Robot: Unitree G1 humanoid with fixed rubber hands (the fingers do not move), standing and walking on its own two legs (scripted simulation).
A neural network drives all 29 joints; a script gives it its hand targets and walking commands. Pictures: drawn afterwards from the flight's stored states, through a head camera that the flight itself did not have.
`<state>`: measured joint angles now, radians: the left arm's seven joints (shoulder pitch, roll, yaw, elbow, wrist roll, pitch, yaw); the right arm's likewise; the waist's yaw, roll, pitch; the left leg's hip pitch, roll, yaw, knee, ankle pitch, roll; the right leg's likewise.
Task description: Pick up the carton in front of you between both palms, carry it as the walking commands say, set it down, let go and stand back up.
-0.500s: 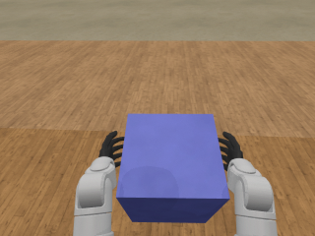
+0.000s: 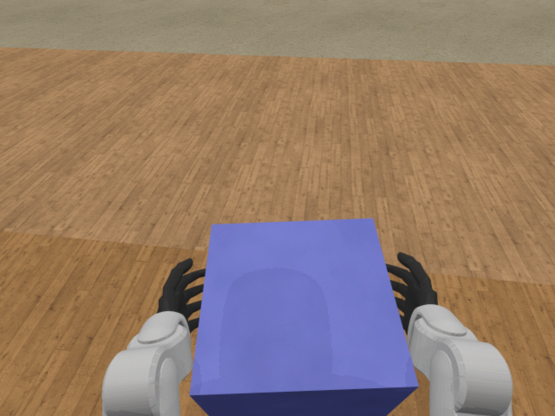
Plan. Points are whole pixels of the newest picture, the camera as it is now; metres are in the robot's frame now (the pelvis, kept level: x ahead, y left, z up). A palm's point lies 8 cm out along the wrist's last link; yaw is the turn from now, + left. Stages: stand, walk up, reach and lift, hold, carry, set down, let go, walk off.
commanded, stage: carry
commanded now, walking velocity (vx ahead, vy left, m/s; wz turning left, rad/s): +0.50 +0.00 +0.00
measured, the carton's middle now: (295, 333) +0.24 +0.01 +0.02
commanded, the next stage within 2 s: none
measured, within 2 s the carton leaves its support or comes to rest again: neither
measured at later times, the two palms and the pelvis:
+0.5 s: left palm (217, 160) +0.58 +0.16 +0.07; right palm (369, 171) +0.54 -0.14 +0.07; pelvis +0.33 +0.04 +0.00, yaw -6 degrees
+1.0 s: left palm (255, 78) +0.91 +0.11 +0.09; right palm (368, 78) +0.91 -0.19 +0.08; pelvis +0.67 -0.05 +0.00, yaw +0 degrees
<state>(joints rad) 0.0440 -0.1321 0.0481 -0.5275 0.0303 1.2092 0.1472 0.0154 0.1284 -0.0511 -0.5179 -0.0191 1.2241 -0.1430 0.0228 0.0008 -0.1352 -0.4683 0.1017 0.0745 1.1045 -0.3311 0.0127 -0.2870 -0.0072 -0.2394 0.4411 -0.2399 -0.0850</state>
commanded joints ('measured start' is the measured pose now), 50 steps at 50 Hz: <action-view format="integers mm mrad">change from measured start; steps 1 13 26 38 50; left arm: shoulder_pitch -444 -364 -302 -334 -459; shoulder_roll -760 -702 -859 -656 -791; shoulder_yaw -647 -603 -667 -640 -651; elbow -137 -79 -66 -147 -125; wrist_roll -287 -245 -206 -232 -289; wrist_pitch -19 -15 -95 -28 -45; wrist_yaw -115 -134 -158 -103 -148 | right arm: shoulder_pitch -343 -361 -321 -272 -387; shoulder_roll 772 747 862 637 808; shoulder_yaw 594 635 696 614 652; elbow -74 -105 -107 -141 -100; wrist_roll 208 213 257 222 216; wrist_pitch -34 -30 -108 -48 -55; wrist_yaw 102 96 169 112 121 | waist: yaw -12 -3 -39 -47 -12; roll -64 -159 94 159 -100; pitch -120 33 -181 44 -197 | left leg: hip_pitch -148 -100 446 511 -119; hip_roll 35 -50 207 151 20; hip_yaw -10 164 -116 88 -34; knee -131 -579 -931 -913 23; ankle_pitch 81 286 210 442 84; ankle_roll -5 25 108 80 18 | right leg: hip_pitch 218 364 -297 -261 290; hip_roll -290 -225 -113 -74 -296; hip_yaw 342 104 177 18 305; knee -310 -225 590 86 -216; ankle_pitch -14 517 -3 211 195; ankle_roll -39 -26 65 59 -31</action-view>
